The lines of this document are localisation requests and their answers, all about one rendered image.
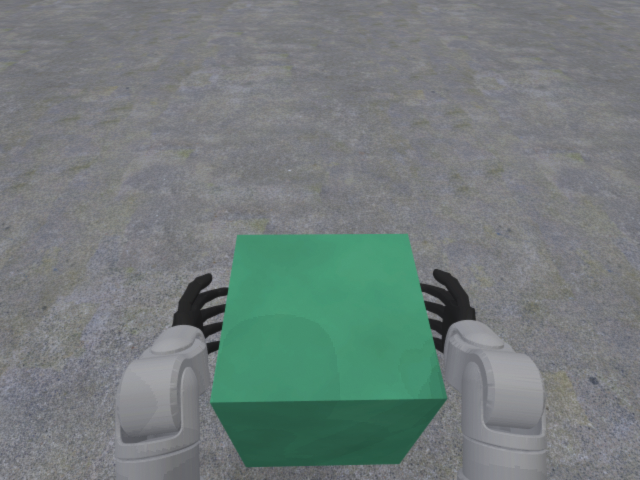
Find robot right hand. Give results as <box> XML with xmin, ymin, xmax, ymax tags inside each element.
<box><xmin>420</xmin><ymin>269</ymin><xmax>476</xmax><ymax>355</ymax></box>

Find robot left hand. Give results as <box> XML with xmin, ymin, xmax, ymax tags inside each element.
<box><xmin>172</xmin><ymin>273</ymin><xmax>228</xmax><ymax>354</ymax></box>

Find robot right forearm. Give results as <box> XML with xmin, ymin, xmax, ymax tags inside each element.
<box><xmin>443</xmin><ymin>320</ymin><xmax>547</xmax><ymax>480</ymax></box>

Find carton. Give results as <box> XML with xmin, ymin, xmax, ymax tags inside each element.
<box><xmin>210</xmin><ymin>234</ymin><xmax>447</xmax><ymax>467</ymax></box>

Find robot left forearm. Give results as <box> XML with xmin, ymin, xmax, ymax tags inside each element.
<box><xmin>115</xmin><ymin>325</ymin><xmax>211</xmax><ymax>480</ymax></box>

